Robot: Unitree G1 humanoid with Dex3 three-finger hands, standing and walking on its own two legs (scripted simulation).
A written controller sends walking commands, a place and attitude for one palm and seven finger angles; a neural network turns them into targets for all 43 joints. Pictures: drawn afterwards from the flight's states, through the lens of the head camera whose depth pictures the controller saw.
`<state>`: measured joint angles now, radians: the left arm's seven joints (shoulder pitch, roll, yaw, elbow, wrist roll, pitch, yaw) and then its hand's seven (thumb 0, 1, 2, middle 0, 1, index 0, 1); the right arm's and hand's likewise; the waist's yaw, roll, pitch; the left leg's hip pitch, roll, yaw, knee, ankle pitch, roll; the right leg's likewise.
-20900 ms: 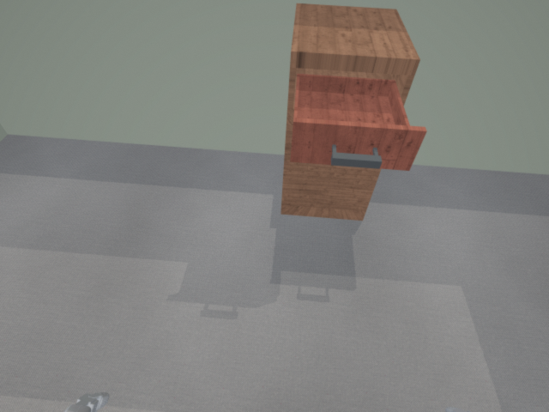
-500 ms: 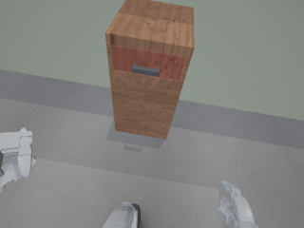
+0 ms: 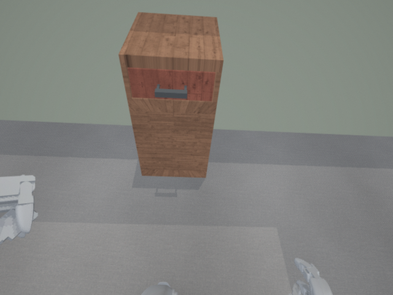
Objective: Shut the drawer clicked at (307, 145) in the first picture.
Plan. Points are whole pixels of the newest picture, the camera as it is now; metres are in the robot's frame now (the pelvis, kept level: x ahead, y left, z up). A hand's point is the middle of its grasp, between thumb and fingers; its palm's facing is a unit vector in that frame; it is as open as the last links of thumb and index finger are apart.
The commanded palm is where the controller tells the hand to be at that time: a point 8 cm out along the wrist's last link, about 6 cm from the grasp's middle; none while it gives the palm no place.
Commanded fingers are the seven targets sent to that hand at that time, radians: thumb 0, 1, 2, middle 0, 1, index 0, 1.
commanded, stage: stop stepping back and stand still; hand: left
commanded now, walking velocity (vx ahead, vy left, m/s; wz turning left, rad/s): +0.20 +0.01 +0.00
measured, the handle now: (171, 90) +0.88 +0.15 -0.10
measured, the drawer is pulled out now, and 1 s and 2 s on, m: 0.00 0.00 0.00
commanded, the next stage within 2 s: let the arm hang, fingers relaxed in 0.36 s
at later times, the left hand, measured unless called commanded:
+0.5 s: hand (52, 203) +0.22 +0.24 +0.14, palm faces +0.29 -0.75 -0.59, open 3.2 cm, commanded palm none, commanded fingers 0.00 0.90 0.90 -1.28 -1.47 -1.28 -1.47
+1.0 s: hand out of the picture +0.03 +0.21 -0.16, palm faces +0.06 -0.97 -0.23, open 4.9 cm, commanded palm none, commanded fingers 0.00 0.90 0.90 -0.28 -0.39 -0.28 -0.39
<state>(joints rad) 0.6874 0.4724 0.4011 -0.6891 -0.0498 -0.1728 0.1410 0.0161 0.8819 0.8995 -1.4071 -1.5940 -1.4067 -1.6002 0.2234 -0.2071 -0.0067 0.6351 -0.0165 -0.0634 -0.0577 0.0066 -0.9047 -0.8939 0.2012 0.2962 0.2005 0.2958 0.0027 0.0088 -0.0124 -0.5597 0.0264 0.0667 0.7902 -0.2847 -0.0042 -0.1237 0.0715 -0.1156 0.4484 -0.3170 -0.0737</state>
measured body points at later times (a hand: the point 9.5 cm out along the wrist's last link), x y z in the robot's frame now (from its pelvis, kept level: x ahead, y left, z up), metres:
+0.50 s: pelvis +0.03 +0.00 +0.00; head +0.05 -0.02 +0.45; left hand +0.19 +0.28 +0.18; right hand +0.18 -0.21 -0.11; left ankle +0.05 +0.12 -0.71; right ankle +0.03 -0.10 -0.73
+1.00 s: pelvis +0.04 +0.02 +0.01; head +0.06 +0.02 +0.46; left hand +0.03 +0.26 -0.14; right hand +0.09 -0.22 -0.14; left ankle +0.03 +0.13 -0.73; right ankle +0.03 -0.10 -0.73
